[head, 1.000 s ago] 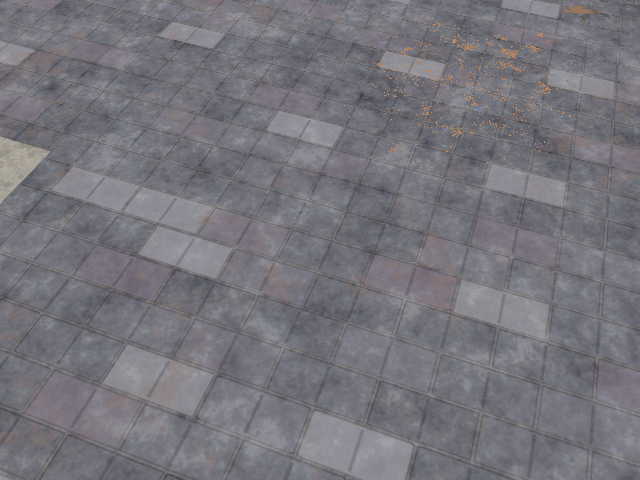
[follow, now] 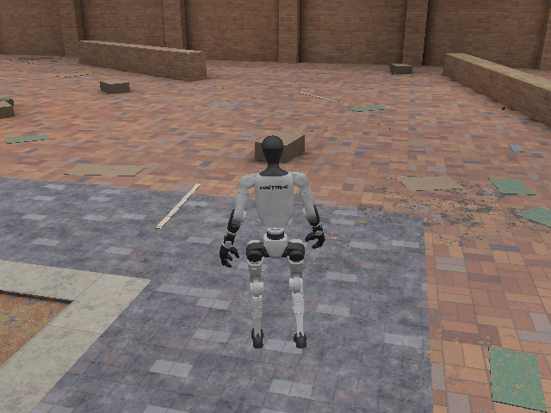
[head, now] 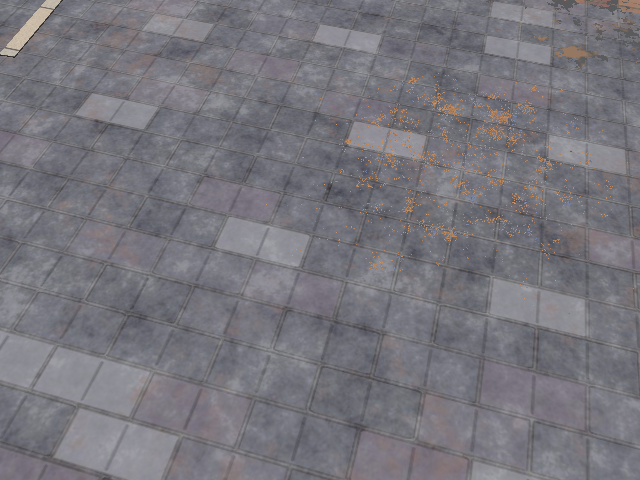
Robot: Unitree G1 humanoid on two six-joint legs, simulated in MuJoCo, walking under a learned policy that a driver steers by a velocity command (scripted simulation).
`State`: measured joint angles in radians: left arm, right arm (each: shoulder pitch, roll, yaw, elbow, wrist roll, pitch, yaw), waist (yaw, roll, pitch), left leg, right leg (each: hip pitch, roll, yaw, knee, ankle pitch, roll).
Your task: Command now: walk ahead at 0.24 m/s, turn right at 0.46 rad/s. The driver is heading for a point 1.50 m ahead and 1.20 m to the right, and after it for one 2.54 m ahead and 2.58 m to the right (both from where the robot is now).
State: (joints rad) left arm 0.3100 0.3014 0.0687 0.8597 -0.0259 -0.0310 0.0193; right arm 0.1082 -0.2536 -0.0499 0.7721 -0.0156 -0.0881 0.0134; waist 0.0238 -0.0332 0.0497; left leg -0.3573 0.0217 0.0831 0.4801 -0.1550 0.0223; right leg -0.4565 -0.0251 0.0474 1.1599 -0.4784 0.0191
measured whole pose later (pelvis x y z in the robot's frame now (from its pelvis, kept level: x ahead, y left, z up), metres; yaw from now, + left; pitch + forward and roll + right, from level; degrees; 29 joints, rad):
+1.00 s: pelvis +0.12 +0.00 +0.01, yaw -35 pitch +1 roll -1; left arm 0.21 0.35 0.11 0.64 -0.02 0.07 0.02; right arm 0.15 -0.26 -0.06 0.78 -0.01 0.01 -0.04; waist -0.01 -0.04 0.05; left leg -0.22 0.04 0.06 0.43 -0.23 0.01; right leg -0.53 0.01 0.07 1.06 -0.38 0.09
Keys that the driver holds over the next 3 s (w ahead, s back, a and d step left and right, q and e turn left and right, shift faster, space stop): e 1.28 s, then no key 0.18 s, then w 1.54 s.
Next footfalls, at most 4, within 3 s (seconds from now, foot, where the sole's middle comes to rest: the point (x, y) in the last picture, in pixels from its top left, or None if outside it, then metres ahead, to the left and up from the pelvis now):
0.32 right None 0.18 -0.15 -0.77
0.76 left None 0.22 0.08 -0.77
1.18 right None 0.06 -0.14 -0.77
1.66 left None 0.22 0.01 -0.77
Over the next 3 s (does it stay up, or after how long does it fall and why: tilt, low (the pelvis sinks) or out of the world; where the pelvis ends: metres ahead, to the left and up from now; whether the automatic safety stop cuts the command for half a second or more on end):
stays up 0.54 -0.57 0.01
